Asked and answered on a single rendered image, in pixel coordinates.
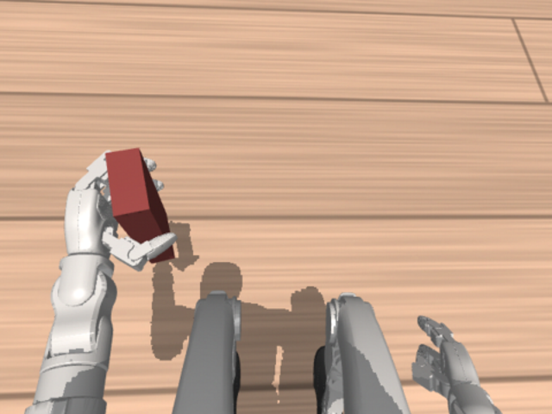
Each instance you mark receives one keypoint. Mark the left robot arm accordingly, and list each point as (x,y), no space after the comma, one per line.
(77,356)

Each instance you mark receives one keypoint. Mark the left robot hand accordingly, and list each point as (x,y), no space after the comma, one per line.
(91,228)

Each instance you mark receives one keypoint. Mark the carton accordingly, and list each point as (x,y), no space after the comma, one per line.
(136,204)

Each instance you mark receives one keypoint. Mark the right robot arm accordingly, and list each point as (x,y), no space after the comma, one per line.
(470,399)

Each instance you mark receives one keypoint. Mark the right robot foot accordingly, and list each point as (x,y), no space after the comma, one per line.
(319,378)

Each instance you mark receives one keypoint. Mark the right robot hand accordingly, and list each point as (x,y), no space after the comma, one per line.
(438,372)

